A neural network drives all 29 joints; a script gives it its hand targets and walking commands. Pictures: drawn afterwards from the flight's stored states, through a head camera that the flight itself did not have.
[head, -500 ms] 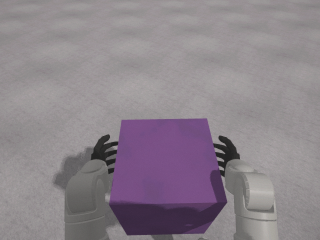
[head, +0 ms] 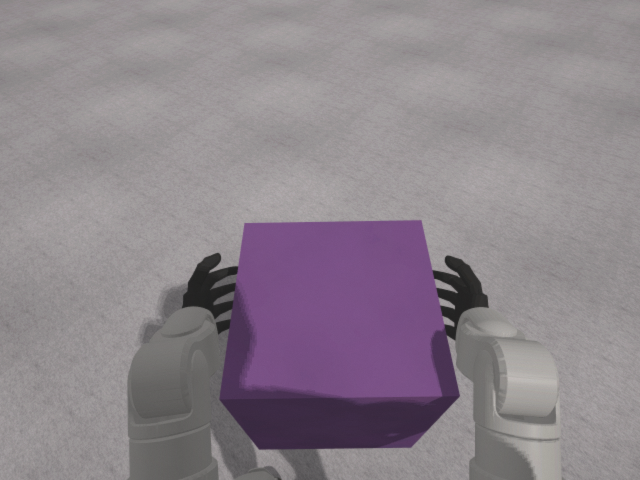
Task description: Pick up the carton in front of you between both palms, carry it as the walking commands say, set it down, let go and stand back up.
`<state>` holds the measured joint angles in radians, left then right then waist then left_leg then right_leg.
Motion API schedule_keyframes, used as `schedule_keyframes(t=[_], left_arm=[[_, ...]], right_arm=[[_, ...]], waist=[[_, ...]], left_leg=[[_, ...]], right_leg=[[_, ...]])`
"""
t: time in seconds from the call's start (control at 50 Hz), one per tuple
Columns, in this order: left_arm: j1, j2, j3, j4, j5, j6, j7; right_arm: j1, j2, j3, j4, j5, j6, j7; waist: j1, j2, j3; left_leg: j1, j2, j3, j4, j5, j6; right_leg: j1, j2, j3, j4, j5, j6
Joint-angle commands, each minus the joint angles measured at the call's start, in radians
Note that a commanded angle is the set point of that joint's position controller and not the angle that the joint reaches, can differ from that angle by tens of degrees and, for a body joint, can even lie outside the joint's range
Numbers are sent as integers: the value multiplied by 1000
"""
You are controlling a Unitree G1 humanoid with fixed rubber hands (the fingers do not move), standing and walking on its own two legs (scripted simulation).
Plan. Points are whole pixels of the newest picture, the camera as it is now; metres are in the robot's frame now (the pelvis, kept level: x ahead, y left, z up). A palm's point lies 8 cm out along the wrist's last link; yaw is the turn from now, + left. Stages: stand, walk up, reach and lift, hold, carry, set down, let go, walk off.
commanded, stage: carry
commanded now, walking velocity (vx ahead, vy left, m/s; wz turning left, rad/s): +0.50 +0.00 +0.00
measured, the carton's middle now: (334, 343) +0.28 +0.00 +0.02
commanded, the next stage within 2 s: none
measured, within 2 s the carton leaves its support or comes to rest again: neither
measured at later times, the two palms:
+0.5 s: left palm (237, 148) +0.61 +0.16 +0.09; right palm (413, 148) +0.59 -0.14 +0.09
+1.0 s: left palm (266, 70) +0.91 +0.14 +0.09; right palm (400, 70) +0.90 -0.16 +0.08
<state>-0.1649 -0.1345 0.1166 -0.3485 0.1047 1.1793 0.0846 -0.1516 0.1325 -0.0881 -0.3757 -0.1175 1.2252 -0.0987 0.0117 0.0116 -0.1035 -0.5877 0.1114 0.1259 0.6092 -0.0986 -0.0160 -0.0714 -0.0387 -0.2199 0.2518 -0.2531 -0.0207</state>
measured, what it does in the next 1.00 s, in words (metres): walks ahead: left foot, then right foot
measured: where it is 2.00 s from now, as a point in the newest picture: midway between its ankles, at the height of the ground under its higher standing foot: (337, 349)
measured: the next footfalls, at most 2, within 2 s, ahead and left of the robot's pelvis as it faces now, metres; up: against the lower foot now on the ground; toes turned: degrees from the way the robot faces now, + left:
left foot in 0.10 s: +0.25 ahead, +0.12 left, +0.00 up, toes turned +11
right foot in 0.58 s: +0.63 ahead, -0.12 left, +0.00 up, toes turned -8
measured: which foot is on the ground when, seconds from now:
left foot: up 0.00-0.08, down 0.10-0.60, up 0.62-0.96, down 0.98-1.00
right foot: down 0.00-0.14, up 0.16-0.56, down 0.58-1.00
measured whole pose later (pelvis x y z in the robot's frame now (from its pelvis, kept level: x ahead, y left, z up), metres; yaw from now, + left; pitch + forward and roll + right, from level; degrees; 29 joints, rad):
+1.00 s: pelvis +0.63 +0.00 -0.02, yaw -1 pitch +3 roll +0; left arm -0.20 -0.14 0.13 -0.37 0.11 1.19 0.08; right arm -0.19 0.14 -0.10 -0.39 -0.12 1.23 -0.09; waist -0.01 0.00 -0.06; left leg -0.41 0.04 0.20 0.41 0.00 0.02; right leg -0.09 -0.06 -0.20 0.46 -0.40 0.01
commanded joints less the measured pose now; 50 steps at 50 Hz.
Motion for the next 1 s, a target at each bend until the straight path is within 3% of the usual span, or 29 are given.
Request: schedule_keyframes(t=[0.0, 0.04, 0.08, 0.1, 0.12, 0.14, 0.16, 0.18, 0.2, 0.22, 0.28, 0.36, 0.46, 0.5, 0.54, 0.56, 0.58, 0.6, 0.62, 0.66, 0.68, 0.72, 0.78, 0.86, 0.9, 0.94, 0.96, 0.98], left_arm=[[-408, -839, -700, -25, -401, 42, -264], [-410, -825, -695, -2, -390, 53, -261], [-428, -819, -699, 12, -385, 62, -259], [-438, -807, -697, 18, -384, 66, -259], [-474, -827, -713, 2, -398, 77, -257], [-496, -838, -718, 5, -405, 75, -260], [-513, -878, -721, 17, -409, 65, -264], [-522, -907, -724, 15, -416, 53, -267], [-525, -933, -730, 9, -419, 40, -268], [-525, -950, -735, 1, -417, 28, -266], [-492, -981, -752, -20, -406, 3, -251], [-444, -950, -751, -56, -390, -1, -236], [-424, -870, -739, -69, -393, 37, -239], [-428, -845, -726, -54, -395, 53, -246], [-417, -832, -707, -22, -394, 63, -252], [-411, -826, -694, -3, -389, 66, -255], [-422, -807, -675, 27, -376, 62, -259], [-399, -837, -675, 55, -386, 56, -261], [-426, -865, -682, 29, -397, 51, -264], [-477, -936, -703, 3, -412, 33, -270], [-496, -954, -710, -12, -418, 25, -272], [-498, -963, -715, -42, -431, 15, -275], [-455, -937, -714, -68, -436, 12, -280], [-400, -881, -697, -71, -411, 26, -273], [-375, -862, -687, -51, -390, 36, -269], [-378, -850, -681, -27, -376, 45, -266], [-384, -843, -679, -11, -368, 50, -265], [-394, -836, -680, 1, -367, 56, -265]], right_arm=[[-483, 857, 703, -46, 400, -6, 239], [-490, 839, 693, -26, 401, 7, 246], [-477, 834, 677, 9, 399, 14, 253], [-466, 831, 667, 29, 395, 17, 256], [-470, 821, 649, 62, 383, 9, 260], [-460, 854, 649, 78, 392, 2, 262], [-490, 888, 659, 50, 405, -5, 263], [-516, 926, 669, 33, 416, -13, 265], [-544, 958, 681, 11, 426, -24, 268], [-562, 977, 692, -7, 435, -34, 270], [-546, 982, 703, -37, 449, -51, 276], [-500, 934, 705, -71, 451, -50, 278], [-452, 853, 679, -63, 413, -20, 264], [-450, 834, 674, -49, 399, -6, 260], [-463, 819, 675, -37, 395, 6, 258], [-478, 807, 676, -31, 395, 11, 257], [-513, 817, 688, -49, 404, 22, 255], [-531, 815, 693, -47, 408, 23, 258], [-547, 857, 703, -30, 414, 15, 259], [-581, 914, 715, -41, 425, -9, 263], [-588, 938, 725, -44, 428, -20, 261], [-565, 969, 730, -51, 425, -38, 252], [-509, 963, 731, -66, 404, -51, 233], [-493, 913, 731, -105, 404, -32, 224], [-484, 888, 726, -94, 408, -15, 233], [-477, 873, 718, -70, 410, -1, 246], [-480, 861, 712, -57, 410, 6, 252], [-485, 846, 699, -34, 407, 12, 258]], waist=[[10, -156, -143], [9, -164, -122], [-18, -99, -187], [-40, -10, -249], [-48, 262, -333], [-43, 318, -304], [-38, 236, -294], [-38, 138, -300], [-30, 54, -287], [-25, 43, -286], [-24, 118, -269], [-27, 128, -217], [-32, 150, -137], [-32, 154, -123], [-8, 110, -181], [13, 45, -242], [21, -216, -339], [20, -353, -321], [12, -267, -303], [6, -91, -280], [1, -73, -278], [-3, -111, -286], [-6, -148, -284], [1, -185, -256], [6, -175, -245], [-6, -121, -217], [-7, -96, -223], [-6, 14, -277]], left_leg=[[40, -39, 60, -98, 61, 13], [105, -51, 87, -145, 33, 28], [397, -105, 155, -190, -34, 43], [611, 24, -19, -212, -105, 60], [839, 284, -481, -314, -226, 206], [877, 328, -626, -382, -71, 249], [848, 314, -524, -349, 58, 238], [800, 287, -436, -324, 132, 219], [731, 268, -350, -340, 134, 179], [674, 245, -277, -369, 89, 145], [639, 201, -151, -427, 37, 131], [686, 157, -53, -431, 149, 138], [702, 138, 20, -403, 272, 115], [712, 135, 44, -340, 361, 95], [622, 78, 121, -102, 433, 53], [474, 51, 113, 82, 267, 27], [185, -44, 77, 403, 0, -25], [-34, -128, -4, 575, -379, -26], [-86, -67, -97, 676, -388, 7], [-76, 6, -123, 623, -288, 36], [-30, 25, -120, 539, -239, 32], [38, 0, -70, 413, -209, 16], [64, -38, -19, 209, -166, -6], [137, -80, 37, -14, 9, -8], [199, -90, 58, -109, 106, -8], [347, -87, 82, -295, 294, -7], [476, -34, 46, -300, 404, 1], [650, 112, -78, -184, 819, 40]], right_leg=[[144, -212, 96, -44, 313, -86], [147, -215, 83, 16, 354, -66], [38, -156, -10, 261, 439, -17], [-121, -127, -14, 474, 279, 21], [-427, -5, 9, 791, 38, 72], [-621, 34, 110, 944, -244, 58], [-663, -25, 179, 1024, -242, 27], [-662, -61, 199, 1035, -197, 12], [-634, -94, 215, 972, -127, 9], [-589, -107, 214, 899, -73, 12], [-554, -90, 158, 747, 14, 28], [-579, -71, 96, 494, 110, 46], [-494, -31, 26, 274, 223, 19], [-419, -19, 4, 227, 227, -1], [-143, 55, -72, 166, 164, -9], [69, -23, 27, 177, 100, -13], [304, -308, 491, 86, -61, -140], [363, -389, 724, -36, 40, -207], [336, -387, 626, -10, 169, -202], [214, -336, 433, 26, 385, -148], [160, -314, 351, 12, 435, -115], [123, -277, 230, 4, 527, -91], [135, -237, 120, 27, 658, -98], [129, -206, 39, 74, 781, -79], [124, -187, 23, 120, 723, -58], [63, -154, -3, 217, 594, -9], [-18, -143, 7, 262, 482, 21], [-135, -104, 26, 355, 236, 60]])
